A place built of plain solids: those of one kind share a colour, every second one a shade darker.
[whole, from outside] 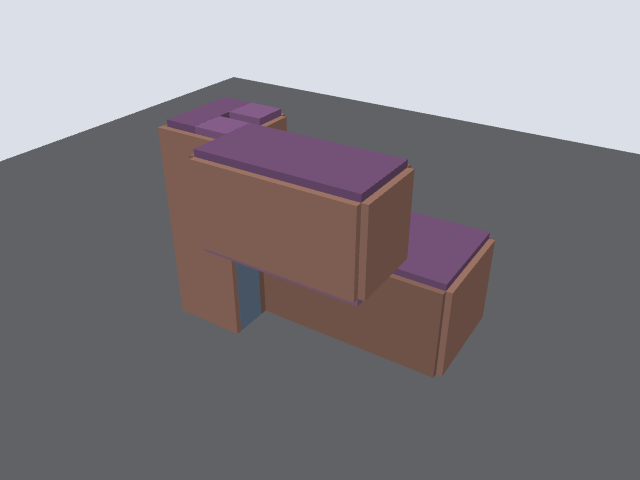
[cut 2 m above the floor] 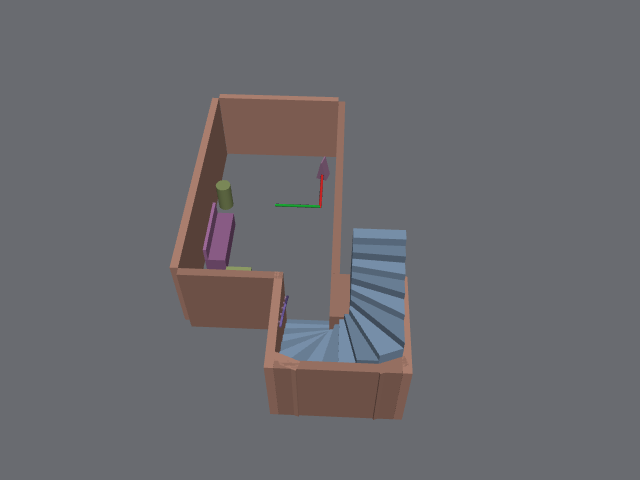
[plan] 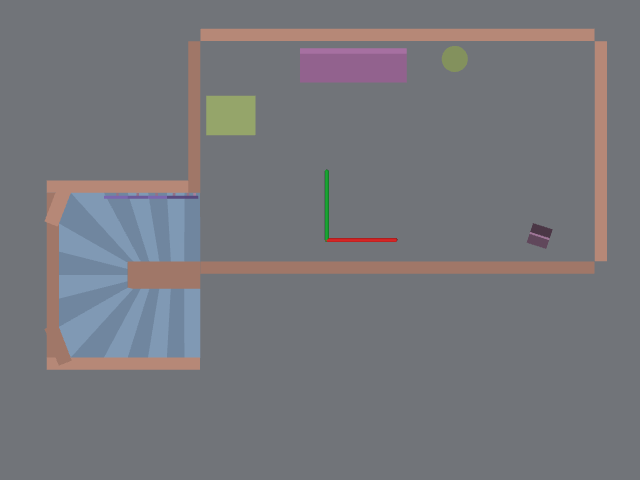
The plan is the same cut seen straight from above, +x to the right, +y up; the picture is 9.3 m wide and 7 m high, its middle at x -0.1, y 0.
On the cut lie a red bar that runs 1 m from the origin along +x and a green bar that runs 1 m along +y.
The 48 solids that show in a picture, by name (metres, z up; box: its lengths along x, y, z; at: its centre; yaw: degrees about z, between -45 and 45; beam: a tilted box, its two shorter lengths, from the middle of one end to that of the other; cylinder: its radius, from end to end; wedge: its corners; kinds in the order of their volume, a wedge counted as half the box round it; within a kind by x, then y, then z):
{
 "wall_1": {"box": [0.18, 2.4, 6.13], "at": [-4.0, -0.51, 3.01]},
 "wall_2": {"box": [0.21, 0.58, 6.38], "at": [-3.92, -1.53, 2.89], "yaw": 21.1},
 "wall_3": {"box": [0.21, 0.58, 6.38], "at": [-3.92, 0.5, 2.89], "yaw": -21.1},
 "wall_4": {"box": [2.24, 0.18, 6.13], "at": [-2.97, -1.8, 3.01]},
 "wall_5": {"box": [2.24, 0.18, 6.13], "at": [-2.97, 0.78, 3.01]},
 "wall_6": {"box": [1.06, 0.4, 6.38], "at": [-2.38, -0.51, 2.89]},
 "wall_7": {"box": [0.18, 2.21, 2.83], "at": [-1.93, 1.79, 1.37]},
 "wall_8": {"box": [0.18, 1.0, 3.3], "at": [-1.75, 0.19, 4.43]},
 "wall_9": {"box": [4.61, 0.18, 2.43], "at": [0.46, -2.99, 4.86]},
 "wall_10": {"box": [4.61, 0.18, 2.43], "at": [0.46, -0.62, 4.86]},
 "wall_11": {"box": [5.75, 0.18, 2.83], "at": [1.03, -0.4, 1.37]},
 "wall_12": {"box": [5.75, 0.18, 2.83], "at": [1.03, 2.99, 1.37]},
 "wall_13": {"box": [0.18, 2.19, 2.43], "at": [2.85, -1.81, 4.86]},
 "wall_14": {"box": [0.18, 3.21, 2.83], "at": [4.0, 1.29, 1.37]},
 "tread_1": {"wedge": [[-3.91, -1.27, -0.05], [-3.91, -1.27, 2.3], [-3.73, -1.72, -0.05], [-3.73, -1.72, 2.3], [-2.91, -0.69, -0.05], [-2.91, -0.69, 2.3], [-2.82, -0.71, -0.05], [-2.82, -0.71, 2.3]]},
 "tread_2": {"wedge": [[-3.91, -1.27, -0.05], [-3.91, -1.27, 2.11], [-3.91, -0.86, -0.05], [-3.91, -0.86, 2.11], [-2.91, -0.7, -0.05], [-2.91, -0.7, 2.11], [-2.91, -0.6, -0.05], [-2.91, -0.6, 2.11]]},
 "tread_3": {"wedge": [[-3.91, -0.86, -0.05], [-3.91, -0.86, 1.92], [-3.91, -0.51, -0.05], [-3.91, -0.51, 1.92], [-2.91, -0.61, -0.05], [-2.91, -0.61, 1.92], [-2.91, -0.51, -0.05], [-2.91, -0.51, 1.92]]},
 "tread_4": {"wedge": [[-3.91, -0.52, -0.05], [-3.91, -0.52, 1.73], [-3.91, -0.17, -0.05], [-3.91, -0.17, 1.73], [-2.91, -0.52, -0.05], [-2.91, -0.52, 1.73], [-2.91, -0.42, -0.05], [-2.91, -0.42, 1.73]]},
 "tread_5": {"wedge": [[-3.91, -0.17, -0.05], [-3.91, -0.17, 1.53], [-3.91, 0.24, -0.05], [-3.91, 0.24, 1.54], [-2.91, -0.43, -0.05], [-2.91, -0.43, 1.54], [-2.91, -0.33, -0.05], [-2.91, -0.33, 1.54]]},
 "tread_6": {"wedge": [[-3.91, 0.24, -0.05], [-3.91, 0.24, 1.34], [-3.74, 0.69, -0.05], [-3.74, 0.69, 1.34], [-2.91, -0.33, -0.05], [-2.91, -0.33, 1.34], [-2.82, -0.31, -0.05], [-2.82, -0.31, 1.35]]},
 "tread_7": {"wedge": [[-3.74, 0.69, -0.05], [-3.74, 0.69, 1.15], [-3.25, 0.69, -0.05], [-3.25, 0.69, 1.15], [-2.83, -0.31, -0.05], [-2.83, -0.31, 1.15], [-2.71, -0.31, -0.05], [-2.71, -0.31, 1.15]]},
 "tread_8": {"wedge": [[-3.73, -1.71, -0.05], [-3.73, -1.71, 2.49], [-3.25, -1.71, -0.05], [-3.25, -1.71, 2.49], [-2.82, -0.71, -0.05], [-2.82, -0.71, 2.5], [-2.71, -0.71, -0.05], [-2.71, -0.71, 2.5]]},
 "tread_9": {"wedge": [[-3.25, -1.71, -0.05], [-3.25, -1.71, 2.69], [-2.9, -1.71, -0.05], [-2.9, -1.71, 2.69], [-2.71, -0.71, -0.05], [-2.71, -0.71, 2.69], [-2.59, -0.71, -0.05], [-2.59, -0.71, 2.69]]},
 "tread_10": {"wedge": [[-3.25, 0.69, -0.05], [-3.25, 0.69, 0.96], [-2.9, 0.69, -0.05], [-2.9, 0.69, 0.96], [-2.72, -0.31, -0.05], [-2.72, -0.31, 0.96], [-2.59, -0.31, -0.05], [-2.59, -0.31, 0.96]]},
 "tread_11": {"wedge": [[-2.91, 0.69, -0.05], [-2.91, 0.69, 0.77], [-2.61, 0.69, -0.05], [-2.61, 0.69, 0.77], [-2.59, -0.31, -0.05], [-2.59, -0.31, 0.77], [-2.44, -0.31, -0.05], [-2.44, -0.31, 0.77]]},
 "tread_12": {"wedge": [[-2.9, -1.71, -0.05], [-2.9, -1.71, 2.88], [-2.61, -1.71, -0.05], [-2.61, -1.71, 2.88], [-2.59, -0.71, -0.05], [-2.59, -0.71, 2.88], [-2.44, -0.71, -0.05], [-2.44, -0.71, 2.88]]},
 "tread_13": {"wedge": [[-2.61, -1.71, -0.05], [-2.61, -1.71, 3.07], [-2.44, -0.71, -0.05], [-2.44, -0.71, 3.07], [-2.33, -1.71, -0.05], [-2.33, -1.71, 3.07], [-2.27, -0.71, -0.05], [-2.27, -0.71, 3.07]]},
 "tread_14": {"wedge": [[-2.61, 0.69, -0.05], [-2.61, 0.69, 0.58], [-2.45, -0.31, -0.05], [-2.45, -0.31, 0.58], [-2.33, 0.69, -0.05], [-2.33, 0.69, 0.58], [-2.27, -0.31, -0.05], [-2.27, -0.31, 0.58]]},
 "tread_15": {"wedge": [[-2.33, -1.71, -0.05], [-2.33, -1.71, 3.26], [-2.28, -0.71, -0.05], [-2.28, -0.71, 3.26], [-2.08, -0.71, -0.05], [-2.08, -0.71, 3.26], [-2.07, -1.71, -0.05], [-2.07, -1.71, 3.26]]},
 "tread_16": {"wedge": [[-2.33, 0.69, -0.05], [-2.33, 0.69, 0.38], [-2.28, -0.31, -0.05], [-2.28, -0.31, 0.39], [-2.08, -0.31, -0.05], [-2.08, -0.31, 0.39], [-2.08, 0.69, -0.05], [-2.08, 0.69, 0.38]]},
 "tread_17": {"wedge": [[-2.08, -1.71, -0.05], [-2.08, -1.71, 3.45], [-2.08, -0.71, -0.05], [-2.08, -0.71, 3.45], [-1.85, -1.71, -0.05], [-1.85, -1.71, 3.45], [-1.85, -0.71, -0.05], [-1.85, -0.71, 3.45]]},
 "tread_18": {"wedge": [[-2.08, -0.31, -0.05], [-2.08, -0.31, 0.19], [-2.08, 0.69, -0.05], [-2.08, 0.69, 0.19], [-1.85, -0.31, -0.05], [-1.85, -0.31, 0.19], [-1.85, 0.69, -0.05], [-1.85, 0.69, 0.19]]},
 "roof_1": {"box": [1.0, 2.4, 0.2], "at": [-3.41, -0.51, 6.18]},
 "roof_2": {"box": [1.06, 1.0, 0.2], "at": [-2.38, -1.21, 6.18]},
 "roof_3": {"box": [1.06, 1.0, 0.2], "at": [-2.38, 0.19, 6.18]},
 "roof_4": {"box": [4.61, 2.19, 0.2], "at": [0.46, -1.81, 6.18]},
 "roof_5": {"box": [5.75, 3.21, 0.2], "at": [1.03, 1.29, 2.88]},
 "floor_1": {"box": [4.61, 2.19, 0.22], "at": [0.46, -1.81, 3.54]},
 "bin_1": {"box": [0.72, 0.58, 1.11], "at": [-1.4, 1.82, 0.51]},
 "bin_2": {"cylinder": 0.19, "from": [1.87, 2.64, 0.0], "to": [1.87, 2.64, 0.75]},
 "seats_1": {"box": [1.56, 0.5, 0.49], "at": [0.39, 2.55, 0.2]},
 "seats_2": {"box": [1.56, 0.08, 0.38], "at": [0.39, 2.76, 0.63]},
 "sign_1": {"wedge": [[2.91, -0.04, 0.0], [2.96, 0.09, 0.62], [2.97, 0.12, 0.62], [3.01, 0.25, 0.0], [3.2, -0.13, 0.0], [3.24, 0.0, 0.62], [3.25, 0.03, 0.62], [3.29, 0.15, 0.0]]},
 "guard_rail_1": {"wedge": [[-3.25, 0.6, 2.08], [-3.25, 0.6, 2.13], [-3.25, 0.64, 2.08], [-3.25, 0.64, 2.13], [-2.9, 0.6, 1.89], [-2.9, 0.6, 1.94], [-2.9, 0.64, 1.89], [-2.9, 0.64, 1.94]]},
 "guard_rail_2": {"wedge": [[-2.9, 0.6, 1.88], [-2.9, 0.6, 1.94], [-2.9, 0.64, 1.88], [-2.9, 0.64, 1.94], [-2.61, 0.6, 1.69], [-2.61, 0.6, 1.74], [-2.61, 0.64, 1.69], [-2.61, 0.64, 1.74]]},
 "guard_rail_3": {"wedge": [[-2.61, 0.6, 1.69], [-2.61, 0.6, 1.74], [-2.61, 0.64, 1.69], [-2.61, 0.64, 1.74], [-2.33, 0.6, 1.5], [-2.33, 0.6, 1.55], [-2.33, 0.64, 1.5], [-2.33, 0.64, 1.55]]},
 "guard_rail_4": {"wedge": [[-2.33, 0.6, 1.5], [-2.33, 0.6, 1.55], [-2.33, 0.64, 1.5], [-2.33, 0.64, 1.55], [-2.08, 0.6, 1.31], [-2.08, 0.6, 1.36], [-2.08, 0.64, 1.31], [-2.08, 0.64, 1.36]]},
 "guard_rail_5": {"wedge": [[-2.08, 0.6, 1.3], [-2.08, 0.6, 1.36], [-2.08, 0.64, 1.3], [-2.08, 0.64, 1.36], [-1.87, 0.6, 1.13], [-1.87, 0.6, 1.19], [-1.87, 0.64, 1.13], [-1.87, 0.64, 1.19]]}
}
